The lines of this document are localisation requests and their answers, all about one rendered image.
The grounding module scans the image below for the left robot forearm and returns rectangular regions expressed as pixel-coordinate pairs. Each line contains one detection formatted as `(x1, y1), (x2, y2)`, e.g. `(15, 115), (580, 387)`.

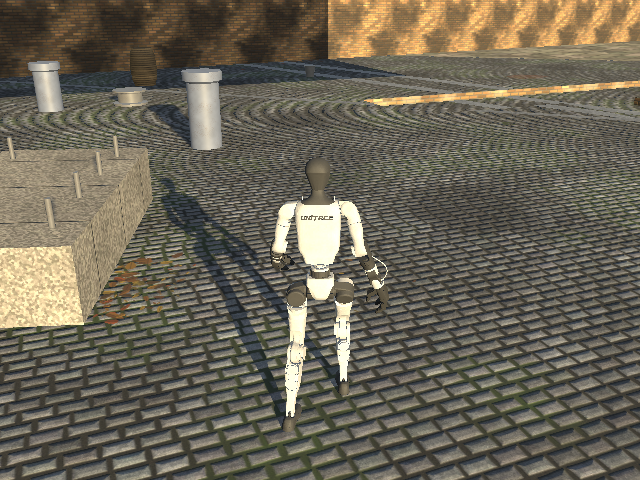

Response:
(270, 238), (283, 263)

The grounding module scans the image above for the left robot hand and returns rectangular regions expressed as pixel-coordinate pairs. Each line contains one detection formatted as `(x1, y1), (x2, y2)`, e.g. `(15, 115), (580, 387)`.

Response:
(271, 253), (295, 270)

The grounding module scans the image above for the robot head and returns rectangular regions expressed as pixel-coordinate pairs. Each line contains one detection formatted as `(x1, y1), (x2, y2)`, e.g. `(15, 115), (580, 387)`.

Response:
(301, 157), (335, 205)

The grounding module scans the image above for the right robot forearm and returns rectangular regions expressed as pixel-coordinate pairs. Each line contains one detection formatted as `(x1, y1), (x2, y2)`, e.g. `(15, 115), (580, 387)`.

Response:
(359, 241), (384, 289)

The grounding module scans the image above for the right robot hand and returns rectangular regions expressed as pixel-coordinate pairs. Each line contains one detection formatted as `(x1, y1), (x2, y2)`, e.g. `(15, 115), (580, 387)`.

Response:
(366, 284), (389, 314)

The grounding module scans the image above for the left robot thigh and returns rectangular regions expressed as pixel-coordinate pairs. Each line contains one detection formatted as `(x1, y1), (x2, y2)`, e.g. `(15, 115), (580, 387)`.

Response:
(286, 281), (307, 363)

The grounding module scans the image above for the left robot upper arm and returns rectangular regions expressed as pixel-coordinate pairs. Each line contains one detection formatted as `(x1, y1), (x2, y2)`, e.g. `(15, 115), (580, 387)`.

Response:
(272, 201), (298, 253)

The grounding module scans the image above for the right robot upper arm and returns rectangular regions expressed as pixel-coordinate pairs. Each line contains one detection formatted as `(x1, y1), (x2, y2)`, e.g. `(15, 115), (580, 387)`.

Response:
(339, 201), (367, 257)

